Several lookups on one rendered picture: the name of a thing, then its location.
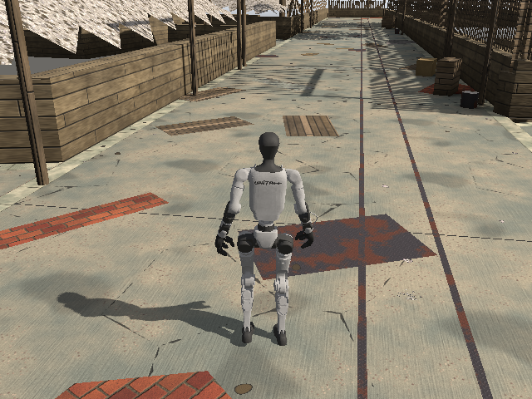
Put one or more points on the left robot foot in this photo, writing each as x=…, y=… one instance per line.
x=247, y=336

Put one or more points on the right robot upper arm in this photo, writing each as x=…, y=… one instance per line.
x=294, y=177

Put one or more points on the robot left hand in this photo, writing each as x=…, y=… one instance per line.
x=219, y=243

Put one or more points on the robot right hand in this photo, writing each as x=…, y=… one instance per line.
x=302, y=235

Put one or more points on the right robot forearm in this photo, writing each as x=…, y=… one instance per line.
x=306, y=221

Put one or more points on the robot left thigh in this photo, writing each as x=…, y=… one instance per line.
x=246, y=253

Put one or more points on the left robot forearm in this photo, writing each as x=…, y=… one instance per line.
x=226, y=222

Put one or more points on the left robot upper arm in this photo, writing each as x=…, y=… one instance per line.
x=237, y=189

